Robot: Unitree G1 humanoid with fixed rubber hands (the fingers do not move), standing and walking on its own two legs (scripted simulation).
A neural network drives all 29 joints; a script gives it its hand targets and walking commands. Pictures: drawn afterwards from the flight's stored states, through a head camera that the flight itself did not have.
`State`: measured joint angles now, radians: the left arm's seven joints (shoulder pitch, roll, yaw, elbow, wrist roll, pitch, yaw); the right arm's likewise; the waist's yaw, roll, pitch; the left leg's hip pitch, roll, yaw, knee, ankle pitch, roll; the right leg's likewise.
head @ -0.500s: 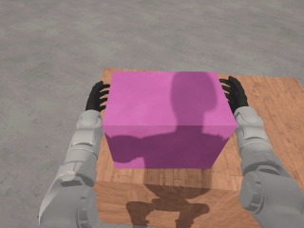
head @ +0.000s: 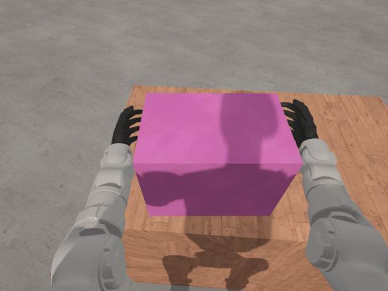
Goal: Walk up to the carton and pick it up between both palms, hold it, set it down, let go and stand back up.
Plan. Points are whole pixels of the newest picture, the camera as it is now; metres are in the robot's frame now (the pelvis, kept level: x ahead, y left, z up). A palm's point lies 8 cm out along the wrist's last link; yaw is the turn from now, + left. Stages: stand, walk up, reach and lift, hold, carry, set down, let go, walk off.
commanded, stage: set down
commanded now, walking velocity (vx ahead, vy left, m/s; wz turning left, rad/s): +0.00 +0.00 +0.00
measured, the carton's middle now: (210, 157) +0.41 -0.06 +0.02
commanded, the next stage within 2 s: none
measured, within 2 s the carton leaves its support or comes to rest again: neither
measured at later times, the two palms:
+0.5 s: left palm (122, 143) +0.41 +0.14 +0.08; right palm (305, 137) +0.40 -0.25 +0.10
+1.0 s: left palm (122, 143) +0.42 +0.14 +0.08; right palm (305, 137) +0.40 -0.25 +0.10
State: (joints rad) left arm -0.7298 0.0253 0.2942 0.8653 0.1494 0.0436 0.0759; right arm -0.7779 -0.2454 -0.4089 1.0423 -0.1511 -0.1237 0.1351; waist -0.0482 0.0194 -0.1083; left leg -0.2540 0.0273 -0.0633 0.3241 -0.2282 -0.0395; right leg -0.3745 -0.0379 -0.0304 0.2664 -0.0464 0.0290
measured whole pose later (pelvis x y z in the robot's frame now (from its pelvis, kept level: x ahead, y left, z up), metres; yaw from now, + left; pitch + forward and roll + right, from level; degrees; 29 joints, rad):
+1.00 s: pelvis +0.00 +0.00 +0.00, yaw +0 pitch +7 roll +0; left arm -0.74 -0.01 0.42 0.86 0.25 -0.01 0.02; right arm -0.76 -0.19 -0.52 0.96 -0.26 -0.14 0.17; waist -0.05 0.01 -0.05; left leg -0.20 0.03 -0.07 0.32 -0.23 -0.04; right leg -0.33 -0.04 -0.04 0.28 -0.07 0.03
